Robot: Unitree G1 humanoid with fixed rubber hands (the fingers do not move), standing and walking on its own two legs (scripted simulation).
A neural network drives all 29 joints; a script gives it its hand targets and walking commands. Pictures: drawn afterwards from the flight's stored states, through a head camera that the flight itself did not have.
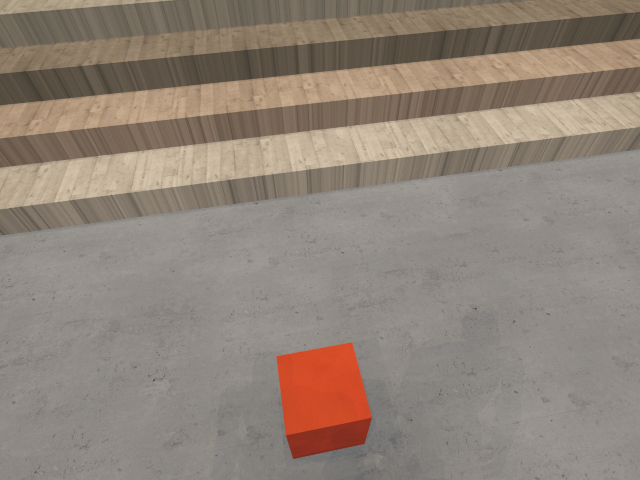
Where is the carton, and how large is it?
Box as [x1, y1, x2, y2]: [276, 342, 371, 458]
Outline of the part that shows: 351,342 276,356 285,431 293,458 364,443 371,416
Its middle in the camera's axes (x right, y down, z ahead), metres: +0.01 +0.46 +1.09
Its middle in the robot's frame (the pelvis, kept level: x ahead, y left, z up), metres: +0.42 +0.03 -0.65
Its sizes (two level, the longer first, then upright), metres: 0.210 0.200 0.250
